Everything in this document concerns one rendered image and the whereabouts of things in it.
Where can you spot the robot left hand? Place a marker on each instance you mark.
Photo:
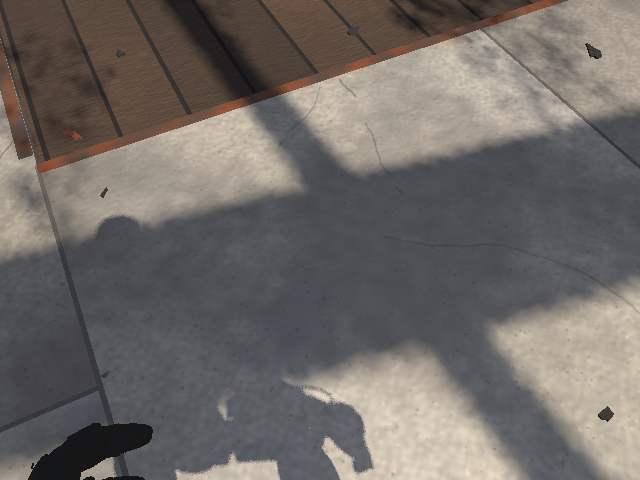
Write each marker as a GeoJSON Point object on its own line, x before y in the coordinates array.
{"type": "Point", "coordinates": [88, 447]}

